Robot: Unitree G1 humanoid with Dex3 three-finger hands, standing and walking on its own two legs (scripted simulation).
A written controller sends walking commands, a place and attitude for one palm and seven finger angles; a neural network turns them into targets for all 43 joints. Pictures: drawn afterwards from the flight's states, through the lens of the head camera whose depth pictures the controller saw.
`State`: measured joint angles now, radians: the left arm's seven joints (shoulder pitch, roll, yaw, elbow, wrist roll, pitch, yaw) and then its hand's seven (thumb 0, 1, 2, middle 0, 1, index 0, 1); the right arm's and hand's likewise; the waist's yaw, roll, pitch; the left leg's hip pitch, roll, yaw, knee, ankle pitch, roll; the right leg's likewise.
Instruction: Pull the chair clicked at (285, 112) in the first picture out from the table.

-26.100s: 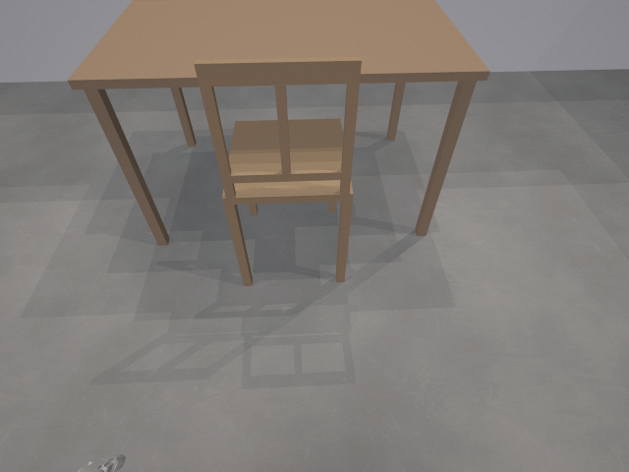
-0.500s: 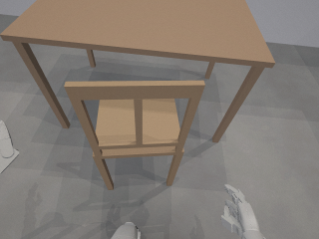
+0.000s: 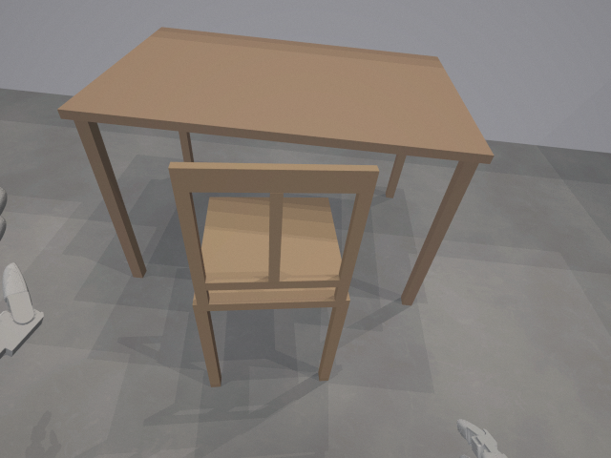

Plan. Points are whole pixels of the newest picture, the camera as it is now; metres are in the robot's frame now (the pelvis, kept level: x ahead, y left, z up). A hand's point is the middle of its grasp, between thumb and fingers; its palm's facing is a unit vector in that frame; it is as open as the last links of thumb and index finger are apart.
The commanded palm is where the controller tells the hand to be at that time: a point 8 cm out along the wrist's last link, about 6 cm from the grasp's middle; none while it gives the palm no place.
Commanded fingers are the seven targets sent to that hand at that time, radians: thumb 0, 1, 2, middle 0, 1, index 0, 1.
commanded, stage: stop stepping back and stand still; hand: left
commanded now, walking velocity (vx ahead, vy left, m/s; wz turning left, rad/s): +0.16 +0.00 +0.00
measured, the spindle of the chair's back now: (275, 239) +0.57 +0.08 -0.08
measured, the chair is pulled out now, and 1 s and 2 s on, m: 0.16 0.16 0.16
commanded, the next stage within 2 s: let the arm hang, fingers relaxed in 0.96 s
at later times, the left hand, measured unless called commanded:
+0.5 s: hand out of the picture +0.08 +0.29 +0.16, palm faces +0.53 -0.78 -0.35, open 7.4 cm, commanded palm +0.04 +0.32 +0.18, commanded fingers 0.00 0.90 0.90 -0.20 -0.30 -0.20 -0.30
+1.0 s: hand out of the picture +0.10 +0.29 +0.16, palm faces +0.46 -0.80 -0.39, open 7.4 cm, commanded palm +0.04 +0.32 +0.18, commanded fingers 0.00 0.90 0.90 -0.20 -0.30 -0.20 -0.30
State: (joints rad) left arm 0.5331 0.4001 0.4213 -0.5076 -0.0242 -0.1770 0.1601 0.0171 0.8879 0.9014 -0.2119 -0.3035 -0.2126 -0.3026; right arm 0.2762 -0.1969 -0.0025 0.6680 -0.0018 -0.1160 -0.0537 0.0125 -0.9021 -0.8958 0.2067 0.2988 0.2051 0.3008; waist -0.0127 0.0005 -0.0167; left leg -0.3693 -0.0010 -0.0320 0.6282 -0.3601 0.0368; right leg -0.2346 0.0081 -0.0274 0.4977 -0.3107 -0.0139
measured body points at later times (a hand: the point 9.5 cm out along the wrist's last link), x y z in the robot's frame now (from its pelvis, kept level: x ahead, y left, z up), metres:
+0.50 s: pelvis -0.09 +0.01 -0.01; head -0.12 +0.04 +0.44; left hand +0.05 +0.33 +0.18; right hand +0.06 -0.22 -0.09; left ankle -0.08 +0.10 -0.70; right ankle -0.05 -0.10 -0.73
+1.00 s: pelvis -0.10 +0.03 -0.01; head -0.11 +0.04 +0.44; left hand +0.07 +0.33 +0.18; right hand +0.02 -0.22 -0.10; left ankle -0.08 +0.11 -0.73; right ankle -0.08 -0.09 -0.72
